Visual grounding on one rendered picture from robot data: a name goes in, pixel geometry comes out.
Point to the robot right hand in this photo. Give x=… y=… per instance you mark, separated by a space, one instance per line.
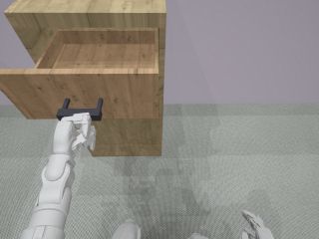
x=261 y=232

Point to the left robot thigh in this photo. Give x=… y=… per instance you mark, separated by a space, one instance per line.
x=128 y=231

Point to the robot left forearm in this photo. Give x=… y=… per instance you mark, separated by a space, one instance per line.
x=52 y=206

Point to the robot left hand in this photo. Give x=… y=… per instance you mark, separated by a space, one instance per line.
x=69 y=140

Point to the robot left shin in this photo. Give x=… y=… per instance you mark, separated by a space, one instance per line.
x=129 y=221

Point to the drawer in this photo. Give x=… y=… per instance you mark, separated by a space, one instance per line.
x=120 y=66

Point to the cabinet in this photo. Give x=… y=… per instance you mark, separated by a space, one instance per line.
x=36 y=21

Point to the handle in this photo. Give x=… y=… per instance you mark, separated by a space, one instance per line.
x=95 y=114

